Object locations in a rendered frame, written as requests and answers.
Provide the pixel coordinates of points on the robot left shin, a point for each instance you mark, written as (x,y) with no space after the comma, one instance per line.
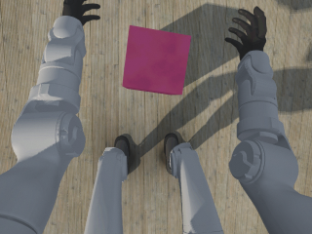
(110,150)

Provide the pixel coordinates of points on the left robot upper arm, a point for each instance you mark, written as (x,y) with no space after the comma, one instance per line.
(44,143)

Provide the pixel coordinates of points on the left robot forearm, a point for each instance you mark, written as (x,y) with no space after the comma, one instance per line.
(60,72)

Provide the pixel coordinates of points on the right robot forearm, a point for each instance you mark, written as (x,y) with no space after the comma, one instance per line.
(257,101)

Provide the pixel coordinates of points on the right robot hand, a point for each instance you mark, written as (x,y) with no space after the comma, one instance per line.
(256,31)

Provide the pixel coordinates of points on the right robot thigh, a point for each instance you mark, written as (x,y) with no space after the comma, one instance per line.
(198,211)

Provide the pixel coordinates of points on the carton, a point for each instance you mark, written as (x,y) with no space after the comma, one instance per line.
(156,61)

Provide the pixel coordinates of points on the left robot hand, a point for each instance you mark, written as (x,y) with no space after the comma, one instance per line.
(76,9)

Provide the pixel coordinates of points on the right robot upper arm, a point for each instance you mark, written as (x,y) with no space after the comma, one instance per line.
(268,172)

